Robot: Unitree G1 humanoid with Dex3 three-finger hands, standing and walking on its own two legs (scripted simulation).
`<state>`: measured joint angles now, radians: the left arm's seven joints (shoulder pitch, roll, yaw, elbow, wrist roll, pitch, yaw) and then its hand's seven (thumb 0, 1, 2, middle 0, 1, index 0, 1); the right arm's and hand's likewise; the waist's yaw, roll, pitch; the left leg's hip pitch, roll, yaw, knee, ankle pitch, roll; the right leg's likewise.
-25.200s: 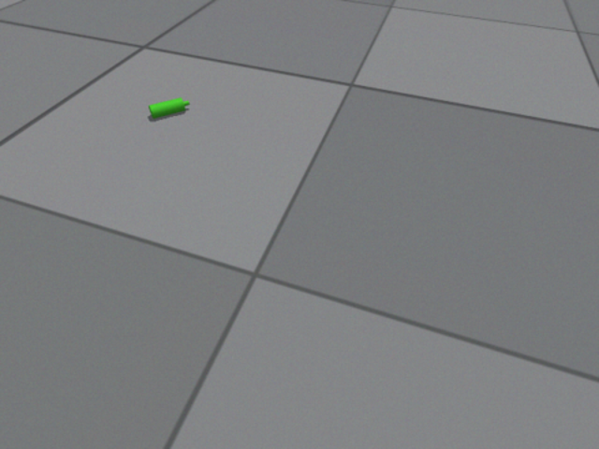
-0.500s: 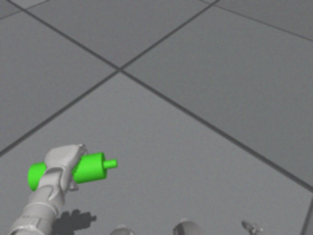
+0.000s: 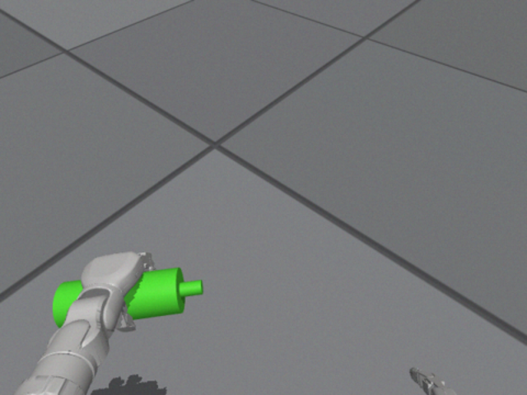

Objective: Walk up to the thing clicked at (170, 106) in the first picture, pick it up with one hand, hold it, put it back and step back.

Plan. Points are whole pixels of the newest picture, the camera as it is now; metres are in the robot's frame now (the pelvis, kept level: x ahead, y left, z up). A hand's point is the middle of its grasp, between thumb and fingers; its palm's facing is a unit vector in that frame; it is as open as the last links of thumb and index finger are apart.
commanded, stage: hold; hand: left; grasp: from above
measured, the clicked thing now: (134, 295) +0.32 +0.22 -0.08
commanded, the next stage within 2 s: crouch in 1.62 s
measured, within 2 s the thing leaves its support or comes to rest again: neither
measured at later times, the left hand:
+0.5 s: hand (120, 307) +0.29 +0.22 -0.03, palm faces -0.44 -0.05 -0.89, open 10.5 cm
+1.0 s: hand (117, 310) +0.27 +0.21 -0.01, palm faces -0.43 -0.06 -0.90, open 10.6 cm
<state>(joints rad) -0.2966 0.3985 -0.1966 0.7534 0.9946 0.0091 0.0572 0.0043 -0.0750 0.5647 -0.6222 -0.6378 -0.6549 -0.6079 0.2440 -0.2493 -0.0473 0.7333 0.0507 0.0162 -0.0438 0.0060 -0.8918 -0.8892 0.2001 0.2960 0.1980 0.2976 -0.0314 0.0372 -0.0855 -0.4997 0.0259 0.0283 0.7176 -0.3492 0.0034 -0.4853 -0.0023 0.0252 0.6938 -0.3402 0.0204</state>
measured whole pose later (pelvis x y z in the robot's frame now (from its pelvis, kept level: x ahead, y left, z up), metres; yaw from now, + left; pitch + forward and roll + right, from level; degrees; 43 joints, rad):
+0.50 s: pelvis -0.01 +0.00 +0.01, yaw +0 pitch +4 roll +0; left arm -0.24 0.41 -0.20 0.64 0.99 0.00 -0.02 0.00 -0.10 0.61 -0.60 -0.69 -0.63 -0.66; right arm 0.22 -0.26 -0.04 0.69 0.06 0.05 -0.05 0.01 -0.89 -0.89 0.20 0.30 0.20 0.30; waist -0.01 0.04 -0.05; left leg -0.39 0.02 0.04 0.62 -0.29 0.00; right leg -0.39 0.00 0.03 0.62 -0.29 0.02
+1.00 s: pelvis -0.02 -0.01 +0.02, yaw +0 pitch +1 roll +0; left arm -0.22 0.42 -0.20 0.59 0.98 -0.01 -0.06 0.00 -0.11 0.64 -0.58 -0.76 -0.61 -0.73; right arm 0.19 -0.25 -0.02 0.68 0.07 0.05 -0.06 0.01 -0.90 -0.90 0.20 0.30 0.20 0.30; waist 0.00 0.05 -0.02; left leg -0.31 0.02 0.04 0.53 -0.24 -0.01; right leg -0.32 0.00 0.03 0.55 -0.25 0.01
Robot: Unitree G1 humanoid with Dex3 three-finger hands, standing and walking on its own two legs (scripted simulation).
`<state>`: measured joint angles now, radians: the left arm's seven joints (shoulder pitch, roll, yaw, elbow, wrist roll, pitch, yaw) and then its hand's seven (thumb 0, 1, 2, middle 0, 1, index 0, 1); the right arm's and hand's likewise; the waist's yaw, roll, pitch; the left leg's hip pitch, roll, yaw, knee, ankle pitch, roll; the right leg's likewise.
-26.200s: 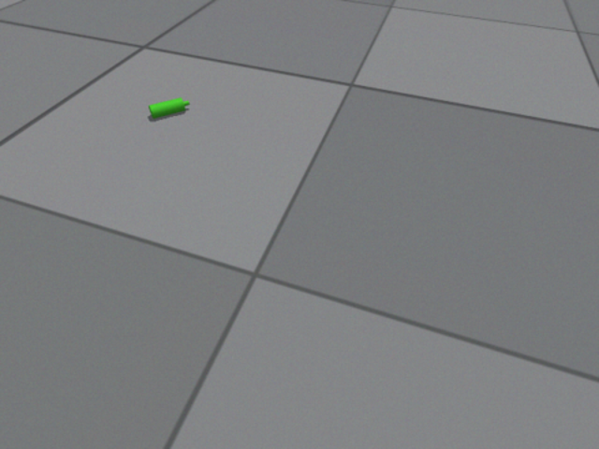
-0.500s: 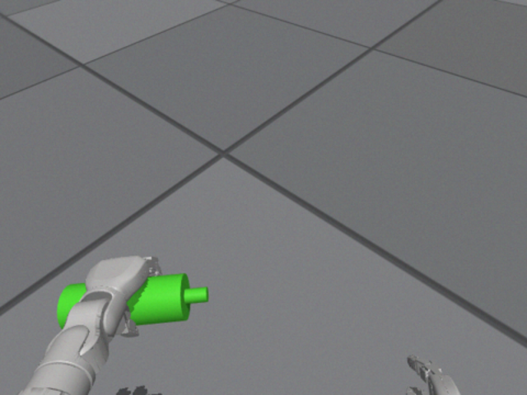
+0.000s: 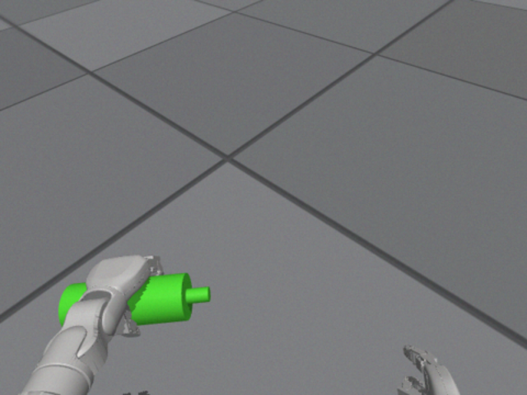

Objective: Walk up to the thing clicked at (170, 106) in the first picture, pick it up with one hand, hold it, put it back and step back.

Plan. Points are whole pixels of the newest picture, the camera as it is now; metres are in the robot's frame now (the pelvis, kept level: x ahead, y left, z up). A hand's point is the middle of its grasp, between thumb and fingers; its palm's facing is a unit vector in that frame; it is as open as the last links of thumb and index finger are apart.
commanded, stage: hold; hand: left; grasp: from above
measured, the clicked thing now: (141, 300) +0.30 +0.21 -0.05
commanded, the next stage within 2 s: crouch in 0.62 s
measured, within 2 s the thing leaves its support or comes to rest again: neither
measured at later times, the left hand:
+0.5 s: hand (133, 298) +0.30 +0.22 -0.03, palm faces -0.44 -0.07 -0.89, open 10.6 cm
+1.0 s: hand (138, 305) +0.30 +0.23 -0.06, palm faces -0.46 -0.06 -0.88, open 10.6 cm
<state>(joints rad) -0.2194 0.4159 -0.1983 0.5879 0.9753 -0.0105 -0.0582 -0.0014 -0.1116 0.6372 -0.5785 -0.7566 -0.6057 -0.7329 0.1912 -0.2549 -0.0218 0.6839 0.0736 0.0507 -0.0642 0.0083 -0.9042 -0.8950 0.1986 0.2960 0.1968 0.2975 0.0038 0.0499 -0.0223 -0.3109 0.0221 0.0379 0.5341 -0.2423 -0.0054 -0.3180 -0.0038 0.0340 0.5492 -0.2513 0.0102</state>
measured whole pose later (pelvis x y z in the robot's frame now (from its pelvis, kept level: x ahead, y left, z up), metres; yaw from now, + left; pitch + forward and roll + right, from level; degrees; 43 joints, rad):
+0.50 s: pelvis +0.01 +0.00 +0.00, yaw +0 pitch +1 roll +0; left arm -0.21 0.41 -0.20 0.58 0.98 -0.02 -0.06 0.00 -0.12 0.66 -0.57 -0.77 -0.60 -0.75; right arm 0.18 -0.25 -0.02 0.69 0.08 0.07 -0.07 0.01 -0.90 -0.90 0.20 0.30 0.20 0.30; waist 0.01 0.05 -0.01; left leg -0.28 0.02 0.03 0.49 -0.23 -0.01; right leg -0.28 0.00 0.03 0.51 -0.25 0.01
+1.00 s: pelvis +0.01 +0.00 +0.00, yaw +1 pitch +4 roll +0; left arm -0.25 0.39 -0.19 0.73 1.03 -0.06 0.05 0.00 -0.11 0.68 -0.55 -0.78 -0.58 -0.75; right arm 0.19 -0.25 -0.03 0.68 0.06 0.09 -0.05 0.01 -0.89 -0.89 0.20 0.30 0.20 0.30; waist -0.01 0.02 -0.02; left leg -0.35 0.02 0.02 0.55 -0.26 -0.01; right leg -0.35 -0.01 0.02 0.56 -0.27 0.01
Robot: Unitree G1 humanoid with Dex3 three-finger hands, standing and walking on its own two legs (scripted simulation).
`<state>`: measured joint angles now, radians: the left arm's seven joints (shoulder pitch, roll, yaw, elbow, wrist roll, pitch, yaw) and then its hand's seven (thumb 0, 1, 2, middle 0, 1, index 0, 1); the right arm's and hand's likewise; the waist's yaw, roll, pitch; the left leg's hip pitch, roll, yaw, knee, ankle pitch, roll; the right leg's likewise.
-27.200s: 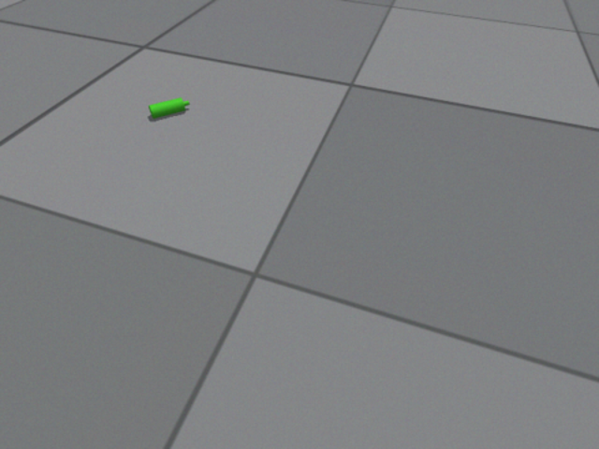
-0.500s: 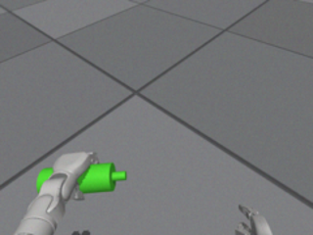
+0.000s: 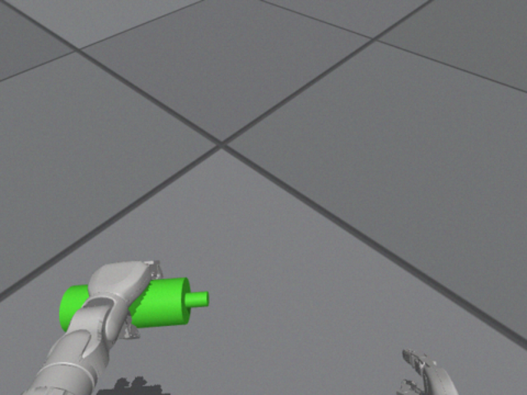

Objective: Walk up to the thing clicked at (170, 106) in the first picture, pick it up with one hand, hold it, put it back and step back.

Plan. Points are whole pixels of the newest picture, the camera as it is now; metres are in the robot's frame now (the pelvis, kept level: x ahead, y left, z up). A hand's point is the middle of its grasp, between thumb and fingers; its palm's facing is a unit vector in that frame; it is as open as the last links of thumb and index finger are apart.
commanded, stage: crouch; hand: left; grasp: from above
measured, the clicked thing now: (140, 303) +0.30 +0.21 -0.08
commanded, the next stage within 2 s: lower in 1.80 s
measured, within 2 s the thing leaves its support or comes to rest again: neither
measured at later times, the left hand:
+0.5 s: hand (163, 314) +0.36 +0.23 -0.30, palm faces -0.40 +0.04 -0.92, open 10.6 cm
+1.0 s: hand (181, 325) +0.40 +0.24 -0.49, palm faces -0.43 +0.00 -0.90, open 10.6 cm
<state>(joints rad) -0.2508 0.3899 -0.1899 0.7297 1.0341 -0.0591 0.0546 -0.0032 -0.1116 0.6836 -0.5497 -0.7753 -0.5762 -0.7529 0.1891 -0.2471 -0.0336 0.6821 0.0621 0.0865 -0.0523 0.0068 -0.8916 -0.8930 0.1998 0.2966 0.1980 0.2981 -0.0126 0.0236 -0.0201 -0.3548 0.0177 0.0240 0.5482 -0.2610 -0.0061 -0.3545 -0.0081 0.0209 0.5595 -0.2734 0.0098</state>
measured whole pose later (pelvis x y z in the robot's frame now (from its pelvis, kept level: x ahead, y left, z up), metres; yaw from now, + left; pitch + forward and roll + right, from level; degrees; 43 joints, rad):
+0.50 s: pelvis -0.06 +0.02 -0.18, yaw -1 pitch +30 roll -3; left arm -0.70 0.44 -0.09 1.20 1.16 -0.04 0.35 0.00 -0.12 0.67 -0.56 -0.78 -0.59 -0.76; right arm 0.24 -0.25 -0.07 0.75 -0.03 0.01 -0.02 0.00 -0.90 -0.89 0.20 0.30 0.20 0.30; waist -0.14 0.04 -0.19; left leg -1.51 0.03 -0.02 1.55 -0.57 0.01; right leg -1.47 0.01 0.00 1.51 -0.56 0.03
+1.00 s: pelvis -0.07 +0.01 -0.33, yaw -3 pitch +39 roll -5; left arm -0.90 0.57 0.02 1.33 1.25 -0.12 0.40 0.00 -0.13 0.67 -0.61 -0.71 -0.63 -0.69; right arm 0.17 -0.24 -0.01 0.74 -0.10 -0.06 0.07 0.00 -0.90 -0.89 0.20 0.30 0.20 0.30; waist -0.21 0.02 -0.16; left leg -2.06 0.02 -0.07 2.05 -0.67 0.00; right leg -2.00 0.00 -0.04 2.00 -0.68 0.03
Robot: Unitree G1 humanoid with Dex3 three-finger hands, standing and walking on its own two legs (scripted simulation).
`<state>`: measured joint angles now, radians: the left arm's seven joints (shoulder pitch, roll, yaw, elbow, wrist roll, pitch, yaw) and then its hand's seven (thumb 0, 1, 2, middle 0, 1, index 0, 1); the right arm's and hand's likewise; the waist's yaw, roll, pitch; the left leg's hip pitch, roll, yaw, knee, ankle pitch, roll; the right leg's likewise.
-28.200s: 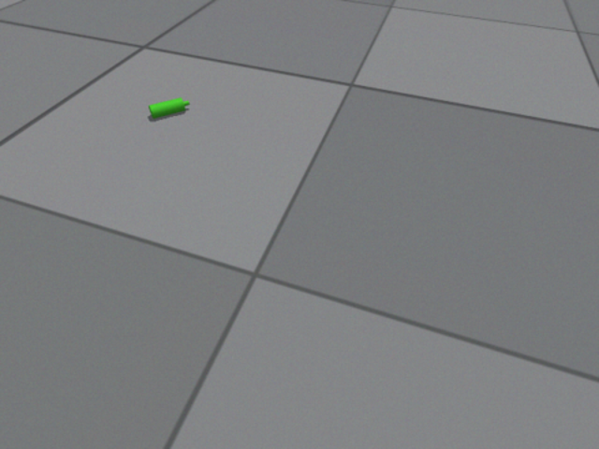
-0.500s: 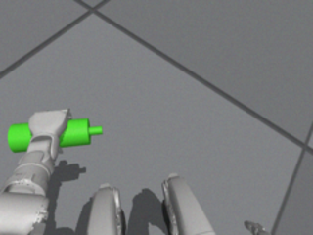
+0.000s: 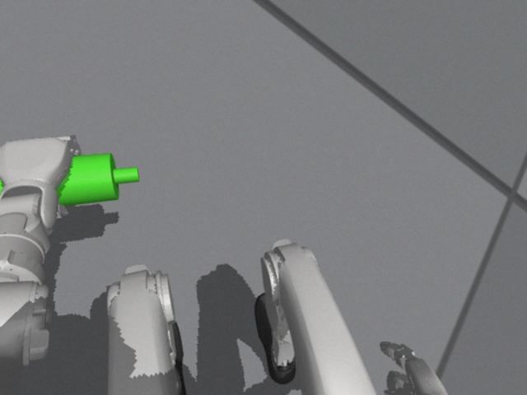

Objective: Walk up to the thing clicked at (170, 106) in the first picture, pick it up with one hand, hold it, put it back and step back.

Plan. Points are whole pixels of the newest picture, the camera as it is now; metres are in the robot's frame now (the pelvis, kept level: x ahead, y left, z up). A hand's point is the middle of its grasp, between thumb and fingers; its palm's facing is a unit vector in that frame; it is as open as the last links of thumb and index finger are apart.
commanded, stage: crouch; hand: left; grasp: from above
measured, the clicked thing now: (61, 181) +0.47 +0.24 -0.18
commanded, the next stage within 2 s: lower in 0.80 s
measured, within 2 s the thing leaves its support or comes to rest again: neither
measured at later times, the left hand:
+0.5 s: hand (69, 188) +0.47 +0.25 -0.24, palm faces -0.46 -0.04 -0.89, open 10.6 cm
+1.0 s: hand (71, 186) +0.48 +0.25 -0.27, palm faces -0.47 -0.03 -0.88, open 10.6 cm
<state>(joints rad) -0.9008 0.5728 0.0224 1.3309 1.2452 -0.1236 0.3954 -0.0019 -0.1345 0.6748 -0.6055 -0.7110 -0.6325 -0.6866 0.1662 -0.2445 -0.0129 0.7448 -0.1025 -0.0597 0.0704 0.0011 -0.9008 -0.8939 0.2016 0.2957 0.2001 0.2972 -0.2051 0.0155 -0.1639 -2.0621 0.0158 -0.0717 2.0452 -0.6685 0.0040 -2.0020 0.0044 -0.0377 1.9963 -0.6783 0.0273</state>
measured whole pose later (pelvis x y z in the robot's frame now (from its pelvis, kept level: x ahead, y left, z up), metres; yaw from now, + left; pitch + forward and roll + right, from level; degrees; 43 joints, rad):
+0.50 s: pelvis -0.01 +0.00 -0.07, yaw -2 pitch +36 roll -6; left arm -1.01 0.68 0.06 1.46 1.26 -0.16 0.38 0.00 -0.11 0.64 -0.60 -0.70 -0.63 -0.68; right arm 0.18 -0.25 0.03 0.75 -0.13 -0.05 0.12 0.00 -0.91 -0.90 0.20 0.30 0.20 0.30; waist -0.25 0.00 -0.08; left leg -2.24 0.02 -0.10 2.27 -0.68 0.00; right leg -2.18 0.02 -0.05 2.21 -0.68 0.03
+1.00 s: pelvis -0.01 +0.00 -0.10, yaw -4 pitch +34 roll -8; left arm -1.06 0.76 0.05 1.51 1.25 -0.16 0.36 0.00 -0.11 0.63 -0.61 -0.69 -0.63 -0.67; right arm 0.17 -0.27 0.10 0.74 -0.14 -0.05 0.13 0.00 -0.91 -0.89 0.20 0.30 0.20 0.30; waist -0.28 -0.02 -0.04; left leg -2.31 0.02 -0.13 2.38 -0.68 0.00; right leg -2.24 0.03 -0.08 2.30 -0.67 0.03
